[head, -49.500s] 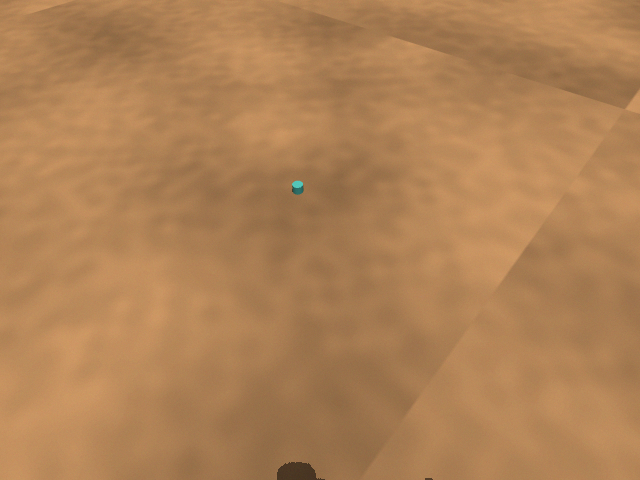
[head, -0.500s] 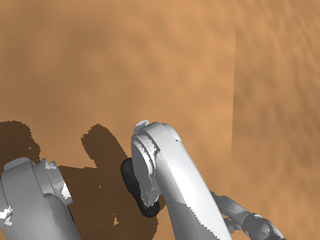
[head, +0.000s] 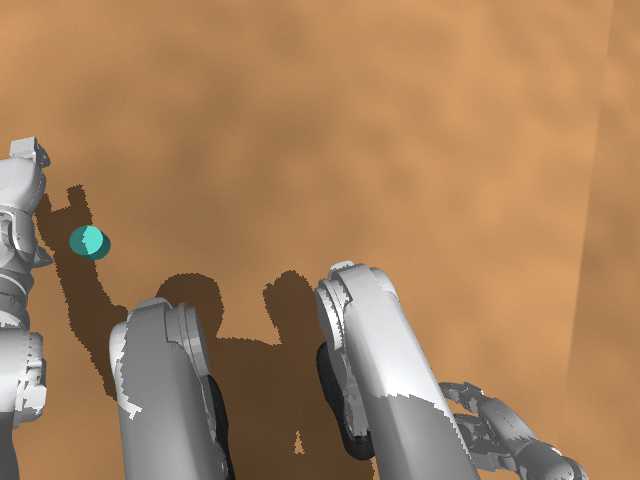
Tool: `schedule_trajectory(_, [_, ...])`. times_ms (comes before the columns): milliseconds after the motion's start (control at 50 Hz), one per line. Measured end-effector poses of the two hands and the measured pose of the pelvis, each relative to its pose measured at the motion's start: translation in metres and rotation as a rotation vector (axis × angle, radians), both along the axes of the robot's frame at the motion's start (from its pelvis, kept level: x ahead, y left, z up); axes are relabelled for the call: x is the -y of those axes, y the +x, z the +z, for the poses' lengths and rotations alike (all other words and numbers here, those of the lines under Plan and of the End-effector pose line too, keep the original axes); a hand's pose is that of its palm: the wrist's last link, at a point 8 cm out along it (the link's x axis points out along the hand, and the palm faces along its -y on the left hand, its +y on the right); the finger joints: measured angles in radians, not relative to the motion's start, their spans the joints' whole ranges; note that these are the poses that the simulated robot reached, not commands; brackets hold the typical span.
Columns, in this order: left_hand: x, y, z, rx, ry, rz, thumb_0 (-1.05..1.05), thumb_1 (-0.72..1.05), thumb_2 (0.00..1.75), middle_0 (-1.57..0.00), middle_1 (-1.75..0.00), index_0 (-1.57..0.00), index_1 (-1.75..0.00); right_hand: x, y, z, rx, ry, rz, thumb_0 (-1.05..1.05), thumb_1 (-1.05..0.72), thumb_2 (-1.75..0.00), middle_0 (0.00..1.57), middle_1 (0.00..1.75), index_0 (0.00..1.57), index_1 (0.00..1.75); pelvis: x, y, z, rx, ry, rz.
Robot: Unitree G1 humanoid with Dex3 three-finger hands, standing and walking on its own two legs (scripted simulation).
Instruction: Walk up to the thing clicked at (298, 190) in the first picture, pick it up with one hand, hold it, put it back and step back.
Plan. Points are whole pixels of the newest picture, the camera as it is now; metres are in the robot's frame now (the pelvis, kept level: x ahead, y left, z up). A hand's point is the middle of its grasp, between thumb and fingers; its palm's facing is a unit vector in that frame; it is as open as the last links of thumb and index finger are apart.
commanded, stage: withdraw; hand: left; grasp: from above
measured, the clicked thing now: (90, 243) +0.47 +0.30 -0.32
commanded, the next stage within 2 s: home in 0.32 s
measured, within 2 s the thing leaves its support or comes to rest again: neither
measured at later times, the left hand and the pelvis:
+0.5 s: hand (43, 218) +0.47 +0.32 -0.18, palm faces -0.31 -0.05 -0.95, open 13.8 cm; pelvis +0.01 +0.00 -0.02, yaw +0 degrees
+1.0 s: hand out of the picture +0.30 +0.27 +0.03, palm faces -0.19 -0.70 -0.69, open 7.8 cm; pelvis +0.00 -0.01 +0.14, yaw +6 degrees
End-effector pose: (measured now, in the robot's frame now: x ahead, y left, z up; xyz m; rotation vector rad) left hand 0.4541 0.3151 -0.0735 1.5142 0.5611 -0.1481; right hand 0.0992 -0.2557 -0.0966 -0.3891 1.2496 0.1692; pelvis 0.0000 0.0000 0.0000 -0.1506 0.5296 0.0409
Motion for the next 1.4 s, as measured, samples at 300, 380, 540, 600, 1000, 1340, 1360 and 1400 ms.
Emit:
schedule_trajectory(300, [0.002, -0.004, -0.052, -0.029, -0.075, -0.130, 0.00, -0.50, 1.00, -0.08, -1.01, -0.09, -1.00, 0.025, -0.046, 0.008, -0.139, -0.230, -0.039, 0.00, -0.89, -0.89, 0.20, 0.30, 0.20, 0.30, 0.004, -0.006, -0.019, 0.025, -0.003, 0.003])
schedule_trajectory(380, [-0.001, 0.001, -0.066, 0.014, -0.060, -0.137, 0.00, -0.49, 1.00, -0.08, -1.01, -0.09, -1.00, 0.019, -0.058, 0.003, -0.187, -0.237, -0.051, 0.01, -0.89, -0.89, 0.20, 0.29, 0.20, 0.30, 0.001, -0.002, -0.025, 0.015, -0.013, 0.002])
schedule_trajectory(540, [-0.003, 0.010, -0.031, 0.166, -0.017, -0.070, 0.00, -0.40, 0.94, -0.14, -0.92, -0.15, -0.90, 0.002, -0.047, -0.005, -0.177, -0.151, -0.115, 0.01, -0.89, -0.89, 0.20, 0.30, 0.20, 0.30, 0.000, 0.008, -0.015, -0.047, -0.001, 0.009])
schedule_trajectory(600, [-0.006, 0.006, -0.004, 0.169, -0.023, 0.014, 0.00, -0.29, 0.91, -0.18, -0.80, -0.18, -0.79, -0.002, -0.033, -0.002, -0.130, -0.108, -0.131, 0.01, -0.89, -0.89, 0.20, 0.30, 0.20, 0.30, 0.000, 0.009, -0.001, -0.066, 0.005, 0.012])
schedule_trajectory(1000, [0.017, -0.157, 0.156, 0.100, -0.600, 0.387, 0.01, 0.78, 0.90, -0.22, -0.35, -0.22, -0.34, -0.006, 0.093, 0.144, 0.276, -0.058, -0.096, 0.01, -0.90, -0.90, 0.20, 0.30, 0.20, 0.30, 0.005, 0.004, 0.144, -0.001, 0.058, 0.071])
schedule_trajectory(1340, [0.041, -0.230, 0.294, 0.097, -0.976, 0.793, 0.01, 0.90, 0.90, -0.20, -0.31, -0.21, -0.30, -0.053, 0.147, 0.297, 0.548, 0.042, -0.123, 0.01, -0.90, -0.90, 0.20, 0.30, 0.20, 0.30, 0.001, 0.035, 0.274, 0.152, 0.090, 0.118])
schedule_trajectory(1360, [0.042, -0.232, 0.302, 0.098, -0.990, 0.813, 0.01, 0.90, 0.90, -0.20, -0.31, -0.21, -0.30, -0.054, 0.147, 0.304, 0.550, 0.042, -0.128, 0.01, -0.90, -0.90, 0.20, 0.30, 0.20, 0.30, 0.001, 0.038, 0.281, 0.161, 0.092, 0.120])
schedule_trajectory(1400, [0.043, -0.235, 0.318, 0.103, -1.020, 0.853, 0.02, 0.90, 0.90, -0.20, -0.31, -0.21, -0.30, -0.054, 0.145, 0.318, 0.552, 0.037, -0.139, 0.01, -0.90, -0.90, 0.20, 0.30, 0.20, 0.30, 0.000, 0.045, 0.295, 0.180, 0.096, 0.124])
